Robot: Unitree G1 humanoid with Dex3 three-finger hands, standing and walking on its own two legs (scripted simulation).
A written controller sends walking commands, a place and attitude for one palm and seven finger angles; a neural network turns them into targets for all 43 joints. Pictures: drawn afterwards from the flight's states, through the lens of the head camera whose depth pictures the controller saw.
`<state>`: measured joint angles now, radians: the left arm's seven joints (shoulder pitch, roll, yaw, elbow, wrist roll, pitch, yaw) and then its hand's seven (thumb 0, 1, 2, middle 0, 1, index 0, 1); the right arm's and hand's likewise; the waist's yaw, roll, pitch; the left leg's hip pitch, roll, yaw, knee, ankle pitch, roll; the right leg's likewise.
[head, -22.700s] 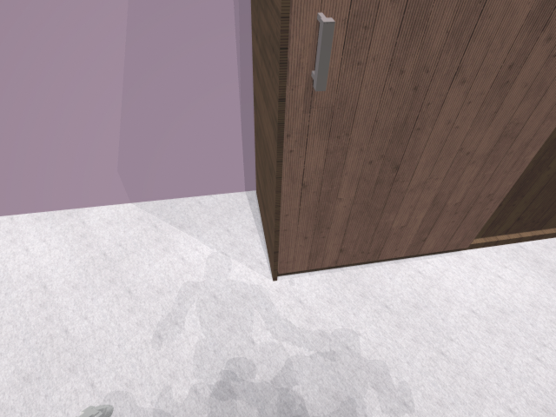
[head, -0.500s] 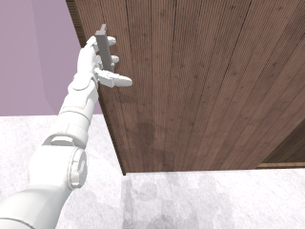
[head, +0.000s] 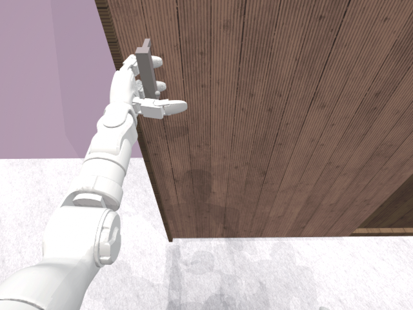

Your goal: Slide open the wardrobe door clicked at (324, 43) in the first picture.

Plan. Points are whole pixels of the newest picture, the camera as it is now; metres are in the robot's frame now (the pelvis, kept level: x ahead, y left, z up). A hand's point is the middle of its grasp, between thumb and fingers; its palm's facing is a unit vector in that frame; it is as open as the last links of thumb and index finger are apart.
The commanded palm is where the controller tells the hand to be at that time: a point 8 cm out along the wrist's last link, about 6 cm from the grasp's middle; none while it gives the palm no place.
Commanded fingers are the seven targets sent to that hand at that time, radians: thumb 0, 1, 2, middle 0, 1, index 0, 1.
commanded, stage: grip the handle and tug to test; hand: left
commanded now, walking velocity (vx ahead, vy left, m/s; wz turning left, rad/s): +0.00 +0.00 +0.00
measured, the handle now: (151, 77) +0.53 +0.12 +0.19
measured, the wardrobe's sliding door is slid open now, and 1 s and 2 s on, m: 0.00 0.00 0.01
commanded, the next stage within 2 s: tug the door sideways, standing still in 1.14 s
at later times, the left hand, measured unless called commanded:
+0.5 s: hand (157, 91) +0.47 +0.10 +0.19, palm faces +0.02 -1.00 +0.00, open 5.9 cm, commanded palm +0.45 +0.15 +0.19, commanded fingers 0.00 0.90 0.90 -0.45 -1.40 -0.45 -1.40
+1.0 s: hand (157, 91) +0.47 +0.10 +0.19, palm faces +0.00 -1.00 +0.01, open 5.9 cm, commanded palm +0.43 +0.16 +0.19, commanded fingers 0.00 0.90 0.90 -0.45 -1.40 -0.45 -1.40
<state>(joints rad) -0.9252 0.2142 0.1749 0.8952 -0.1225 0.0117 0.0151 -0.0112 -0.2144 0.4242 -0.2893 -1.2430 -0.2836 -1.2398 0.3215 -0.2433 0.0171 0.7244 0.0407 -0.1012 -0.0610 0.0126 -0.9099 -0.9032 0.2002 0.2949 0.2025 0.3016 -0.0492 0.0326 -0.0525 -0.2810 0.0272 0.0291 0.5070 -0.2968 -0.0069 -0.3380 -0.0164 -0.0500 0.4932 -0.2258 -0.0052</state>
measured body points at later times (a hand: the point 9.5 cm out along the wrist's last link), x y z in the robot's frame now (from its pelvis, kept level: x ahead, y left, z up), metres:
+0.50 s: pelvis +0.00 +0.00 +0.00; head +0.02 -0.01 +0.45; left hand +0.46 +0.16 +0.20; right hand +0.07 -0.26 -0.12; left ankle -0.03 +0.12 -0.74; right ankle +0.01 -0.12 -0.74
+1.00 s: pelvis +0.00 +0.00 +0.00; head +0.01 -0.01 +0.45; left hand +0.47 +0.16 +0.20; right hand +0.06 -0.26 -0.12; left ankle -0.03 +0.12 -0.74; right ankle +0.01 -0.12 -0.74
